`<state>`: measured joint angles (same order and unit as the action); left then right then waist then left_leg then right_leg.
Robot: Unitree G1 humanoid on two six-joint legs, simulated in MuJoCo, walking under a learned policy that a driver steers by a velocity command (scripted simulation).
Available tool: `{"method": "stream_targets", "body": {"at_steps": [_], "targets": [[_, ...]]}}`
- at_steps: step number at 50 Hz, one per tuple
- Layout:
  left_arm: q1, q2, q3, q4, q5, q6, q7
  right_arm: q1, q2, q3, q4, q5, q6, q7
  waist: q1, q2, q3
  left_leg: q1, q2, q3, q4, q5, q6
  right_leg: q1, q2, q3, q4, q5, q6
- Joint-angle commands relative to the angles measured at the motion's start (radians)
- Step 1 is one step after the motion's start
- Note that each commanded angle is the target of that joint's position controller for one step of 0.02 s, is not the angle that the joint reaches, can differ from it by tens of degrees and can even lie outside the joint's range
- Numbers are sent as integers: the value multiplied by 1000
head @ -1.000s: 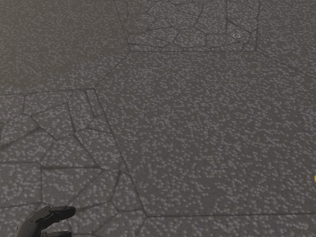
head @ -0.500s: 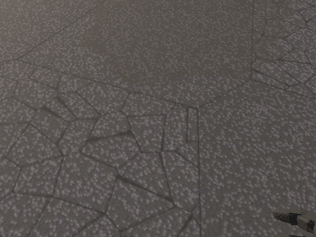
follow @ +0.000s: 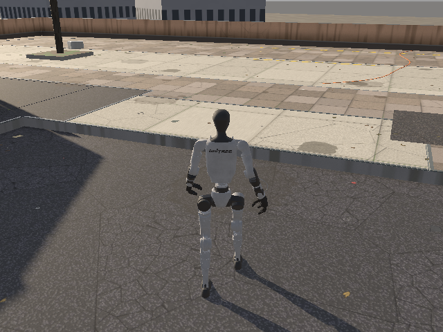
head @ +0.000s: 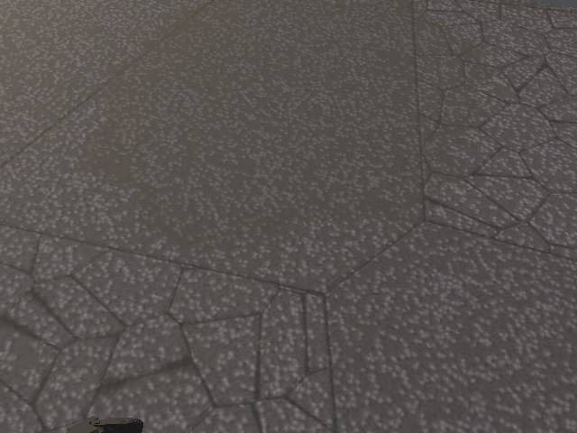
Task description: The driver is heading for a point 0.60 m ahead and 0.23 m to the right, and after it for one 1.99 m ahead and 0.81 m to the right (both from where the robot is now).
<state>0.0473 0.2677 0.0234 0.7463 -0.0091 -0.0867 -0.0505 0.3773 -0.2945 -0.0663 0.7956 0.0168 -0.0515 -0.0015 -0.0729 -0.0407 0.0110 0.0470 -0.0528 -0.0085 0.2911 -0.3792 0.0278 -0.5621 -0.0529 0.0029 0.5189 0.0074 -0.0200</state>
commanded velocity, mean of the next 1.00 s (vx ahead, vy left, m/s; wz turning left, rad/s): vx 0.49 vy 0.00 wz -0.35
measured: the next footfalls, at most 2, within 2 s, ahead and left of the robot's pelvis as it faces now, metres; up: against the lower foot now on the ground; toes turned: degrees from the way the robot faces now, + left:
right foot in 0.04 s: +0.20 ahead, -0.12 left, +0.00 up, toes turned -1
left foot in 0.54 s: +0.47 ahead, +0.11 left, +0.00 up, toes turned -10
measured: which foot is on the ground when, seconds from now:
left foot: down 0.00-0.06, up 0.08-0.52, down 0.54-1.00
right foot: up 0.00-0.02, down 0.04-0.54, up 0.56-1.00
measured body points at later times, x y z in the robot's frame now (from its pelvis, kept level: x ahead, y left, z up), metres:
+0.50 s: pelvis +0.28 -0.01 +0.01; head +0.31 -0.01 +0.46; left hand +0.30 +0.28 -0.12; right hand +0.49 -0.26 -0.07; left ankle +0.44 +0.11 -0.72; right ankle +0.16 -0.12 -0.73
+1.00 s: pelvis +0.52 -0.06 +0.00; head +0.56 -0.09 +0.44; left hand +0.83 +0.06 -0.08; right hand +0.42 -0.34 -0.13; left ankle +0.44 +0.11 -0.73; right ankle +0.62 -0.22 -0.71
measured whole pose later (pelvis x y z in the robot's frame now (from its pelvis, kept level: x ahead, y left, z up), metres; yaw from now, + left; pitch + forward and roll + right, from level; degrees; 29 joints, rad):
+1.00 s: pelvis +0.52 -0.06 +0.00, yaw -25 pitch +2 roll +3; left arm 0.07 0.28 0.06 0.63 -0.01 -0.02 -0.06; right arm 0.31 -0.30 -0.08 0.86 0.02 -0.06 -0.02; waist -0.08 -0.03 0.05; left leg 0.07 0.04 0.25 0.33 -0.39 -0.05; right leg -0.59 -0.06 -0.03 0.63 -0.08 -0.06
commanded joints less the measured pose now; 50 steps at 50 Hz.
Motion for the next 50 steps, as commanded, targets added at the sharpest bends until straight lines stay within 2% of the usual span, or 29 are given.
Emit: {"method": "stream_targets", "body": {"at_steps": [1,2,3,4,5,6,7,8,10,12,15,18,21,23,25,26,27,28,29,30,31,32,33,37,42,46,48,49,50], "targets": [[122,165,62,-23,4,-20,4,-23,-163,-39,-37,-1,7,-11,129,124,-80,-15,236,-85,207,810,113,235,54,-50,-36,-56,-66],[290,225,81,11,13,-18,13,-13,-124,-20,-52,-16,9,-16,192,69,-224,-166,182,-40,462,670,76,526,-55,60,19,14,-121],[384,320,105,30,19,-12,15,131,-21,11,-69,-15,-12,-7,150,-183,-377,-587,10,0,873,168,-13,928,-305,527,-34,-172,-298],[413,235,83,40,-2,-9,11,87,-66,6,-55,-6,-30,-2,190,-200,-421,-734,-16,-131,995,-197,-11,971,-329,760,-197,-358,-310],[338,193,68,31,-7,-8,15,-16,-137,-14,-83,21,-40,4,188,-124,-249,-829,50,-128,1045,-142,0,848,-303,621,-219,-442,-254],[263,169,59,16,1,-4,19,-89,-136,-11,-103,21,-44,1,165,-49,-147,-822,105,-88,1005,-50,9,694,-267,498,-237,-396,-223],[209,143,50,11,11,-2,18,-125,-128,-12,-109,4,-42,-2,136,-15,-67,-790,138,-72,937,13,8,550,-230,409,-269,-309,-215],[179,119,42,6,22,-8,18,-106,-119,-17,-104,-3,-34,-4,98,-42,-45,-721,170,-80,883,62,7,459,-198,347,-296,-232,-204],[168,117,41,10,15,-15,16,-68,-85,-12,-93,-12,-20,-7,66,-59,-41,-651,177,-66,823,92,-9,379,-162,289,-339,-131,-219],[183,145,50,21,7,-18,23,-102,-68,-7,-108,-22,-16,-11,61,-40,-19,-671,178,-54,732,142,-37,353,-154,243,-366,-43,-238],[220,168,61,36,-1,-9,41,-214,-46,3,-136,-24,-26,-9,89,-17,3,-675,161,-49,511,312,-65,358,-120,181,-375,-5,-217],[275,186,68,54,-12,3,52,-321,-33,10,-154,-15,-39,3,130,-23,16,-605,116,-34,328,437,-80,356,-100,158,-354,-26,-192],[328,189,72,70,-20,19,57,-398,-48,7,-175,-4,-53,17,152,-33,24,-577,93,-47,238,441,-76,405,-127,211,-301,-71,-185],[327,195,77,69,-20,28,64,-391,-77,-3,-177,-1,-62,23,132,-50,18,-532,89,-64,191,390,-59,441,-150,264,-249,-100,-166],[308,188,78,63,-16,37,67,-300,-106,-18,-152,-1,-70,20,72,-65,-15,-391,80,-43,148,333,-27,432,-137,279,-156,-59,-138],[307,151,66,56,-10,36,65,-187,-144,-37,-124,-11,-74,13,20,-46,-92,-209,104,-51,144,317,7,383,-77,247,-15,-17,-107],[305,83,42,26,11,34,62,-25,-208,-55,-108,-27,-73,3,-44,76,-249,56,285,-224,171,277,69,239,2,173,283,-189,-67],[429,15,22,-13,-11,16,60,24,-277,-70,-84,-32,-56,7,19,394,-351,319,490,-656,70,71,216,-108,117,72,597,-598,-16],[401,122,45,8,-32,12,61,7,-178,-48,-94,-23,-54,10,-9,291,-290,269,472,-712,15,-105,212,-219,51,142,733,-582,-9],[311,174,62,-8,-34,15,60,-40,-121,-31,-98,-18,-53,7,-20,204,-170,160,433,-545,4,-76,171,-248,16,135,757,-488,-10],[273,162,64,-14,-27,20,62,-95,-99,-22,-98,-23,-52,8,3,147,-111,51,389,-425,-14,45,150,-214,-19,115,742,-410,-2],[248,151,67,-24,-18,25,60,-135,-70,-14,-91,-25,-51,9,23,146,-59,-32,353,-337,-41,136,144,-195,-42,115,698,-360,5],[252,134,69,-30,-20,34,55,-158,-61,-11,-86,-31,-53,7,47,169,-35,-96,331,-264,-68,197,136,-152,-65,115,670,-326,9],[210,77,59,-70,-17,64,47,-168,-91,-27,-54,-26,-67,2,67,129,5,-161,332,-106,-140,360,162,-151,-83,95,571,-248,33],[91,56,47,-115,-14,57,20,-154,-136,-41,-27,-22,-55,-8,34,100,31,-135,307,73,-153,435,139,-118,-70,43,302,-18,27],[-17,60,45,-166,-11,58,-1,-116,-170,-52,0,-5,-35,-11,7,92,74,-57,327,147,-113,519,109,-95,-46,-14,157,-21,-7],[-5,87,59,-182,0,60,-9,-124,-195,-60,1,6,-17,-18,33,115,49,-15,329,181,-1,804,82,-27,3,-64,120,-96,-34],[45,109,72,-177,4,61,-11,-131,-210,-65,-3,15,-9,-23,64,137,8,-3,323,192,92,968,67,50,43,-92,111,-134,-53],[159,143,93,-149,3,61,-9,-145,-214,-66,-8,23,-1,-27,128,133,-53,-20,300,209,246,1043,46,189,87,-112,63,-112,-80]]}}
